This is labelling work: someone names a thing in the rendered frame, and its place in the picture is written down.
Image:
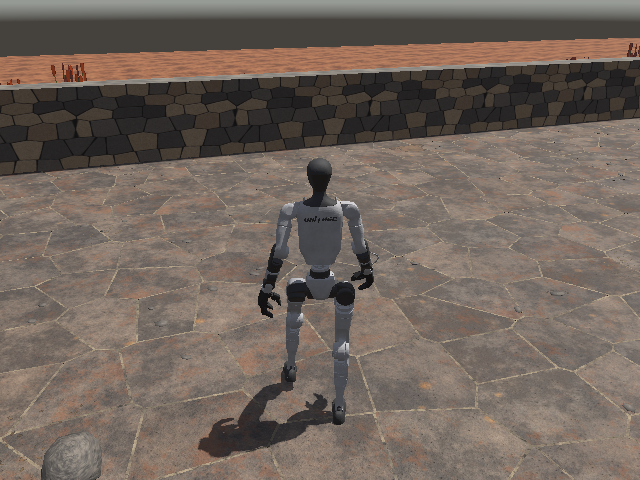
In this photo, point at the left robot hand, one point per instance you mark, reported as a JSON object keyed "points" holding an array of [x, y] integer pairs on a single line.
{"points": [[264, 304]]}

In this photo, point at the robot left upper arm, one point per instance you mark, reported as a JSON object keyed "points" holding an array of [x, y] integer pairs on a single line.
{"points": [[287, 212]]}

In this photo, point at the robot right shin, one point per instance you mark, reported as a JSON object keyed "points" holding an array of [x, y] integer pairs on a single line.
{"points": [[341, 377]]}

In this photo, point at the robot right upper arm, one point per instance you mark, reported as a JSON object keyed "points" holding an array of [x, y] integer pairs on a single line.
{"points": [[351, 212]]}

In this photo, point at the humanoid robot head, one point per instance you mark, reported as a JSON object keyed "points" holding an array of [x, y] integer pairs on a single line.
{"points": [[319, 172]]}

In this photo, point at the right robot forearm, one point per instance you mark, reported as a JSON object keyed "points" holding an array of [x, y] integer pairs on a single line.
{"points": [[365, 261]]}

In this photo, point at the left robot forearm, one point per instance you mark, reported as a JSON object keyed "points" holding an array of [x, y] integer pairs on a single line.
{"points": [[272, 272]]}

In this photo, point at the right robot hand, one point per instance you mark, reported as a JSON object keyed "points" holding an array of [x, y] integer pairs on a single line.
{"points": [[359, 275]]}

